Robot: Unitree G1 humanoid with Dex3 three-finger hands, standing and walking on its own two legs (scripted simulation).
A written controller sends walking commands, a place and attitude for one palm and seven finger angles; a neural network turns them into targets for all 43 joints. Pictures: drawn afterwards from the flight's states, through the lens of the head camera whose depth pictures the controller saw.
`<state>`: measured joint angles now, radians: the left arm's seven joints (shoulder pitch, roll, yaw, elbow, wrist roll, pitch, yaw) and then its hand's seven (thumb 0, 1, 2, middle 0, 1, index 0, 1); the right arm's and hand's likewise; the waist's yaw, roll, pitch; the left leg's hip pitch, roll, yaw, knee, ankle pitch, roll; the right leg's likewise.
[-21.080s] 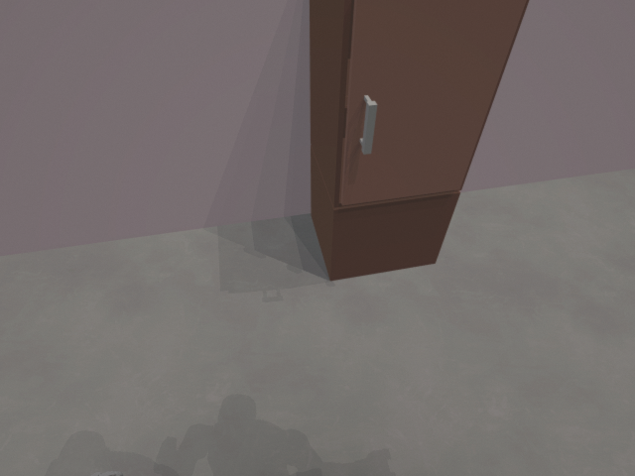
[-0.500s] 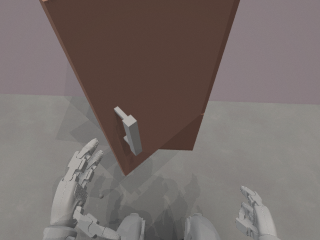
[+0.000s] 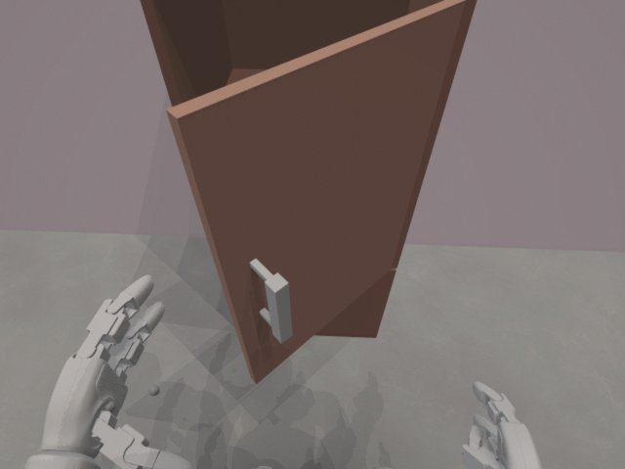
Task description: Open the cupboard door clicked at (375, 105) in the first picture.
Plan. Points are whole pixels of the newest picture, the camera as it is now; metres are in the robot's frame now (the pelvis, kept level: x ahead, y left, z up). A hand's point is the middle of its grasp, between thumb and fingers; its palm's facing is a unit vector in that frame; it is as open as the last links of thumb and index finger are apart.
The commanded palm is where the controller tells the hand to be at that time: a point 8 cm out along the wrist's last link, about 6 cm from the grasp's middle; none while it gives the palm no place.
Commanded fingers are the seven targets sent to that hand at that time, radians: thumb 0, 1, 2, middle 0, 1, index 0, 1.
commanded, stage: draw the hand back to the body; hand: left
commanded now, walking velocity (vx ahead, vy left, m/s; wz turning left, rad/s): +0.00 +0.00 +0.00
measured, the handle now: (270, 302) +0.34 +0.08 +0.02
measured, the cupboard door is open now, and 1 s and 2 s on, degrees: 45 45 45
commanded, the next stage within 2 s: step back with the hand held close in 1.06 s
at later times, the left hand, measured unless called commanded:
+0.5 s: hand (42, 319) +0.21 +0.25 +0.18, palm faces +0.35 -0.85 -0.39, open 11.2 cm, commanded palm +0.17 +0.30 +0.20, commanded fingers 0.00 0.62 0.78 -0.19 -0.30 -0.19 -0.30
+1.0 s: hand (9, 299) +0.21 +0.25 +0.22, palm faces +0.43 -0.82 -0.39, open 7.5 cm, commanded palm +0.16 +0.30 +0.23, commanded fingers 0.00 0.90 0.90 -0.20 -0.30 -0.20 -0.30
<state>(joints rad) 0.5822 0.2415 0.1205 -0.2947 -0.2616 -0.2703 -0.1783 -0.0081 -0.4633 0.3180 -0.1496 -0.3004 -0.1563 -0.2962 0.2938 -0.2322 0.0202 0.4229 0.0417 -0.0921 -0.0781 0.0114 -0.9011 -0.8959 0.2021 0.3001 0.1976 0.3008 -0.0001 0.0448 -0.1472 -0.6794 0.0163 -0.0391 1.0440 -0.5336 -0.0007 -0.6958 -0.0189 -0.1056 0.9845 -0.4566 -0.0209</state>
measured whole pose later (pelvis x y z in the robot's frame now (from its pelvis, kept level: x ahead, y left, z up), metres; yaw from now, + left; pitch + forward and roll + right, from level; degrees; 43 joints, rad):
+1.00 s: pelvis +0.01 +0.00 +0.07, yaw -2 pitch -5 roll +0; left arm 0.46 0.33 0.32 -0.37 -0.05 -0.08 0.11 0.02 0.88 0.90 -0.21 -0.30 -0.21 -0.30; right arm 0.21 -0.22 0.02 0.65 0.00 -0.12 -0.09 0.01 -0.90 -0.90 0.20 0.30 0.20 0.30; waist 0.07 0.06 0.02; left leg -0.05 0.01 0.01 0.42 -0.27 0.00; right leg -0.10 0.00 -0.06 0.40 -0.21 -0.01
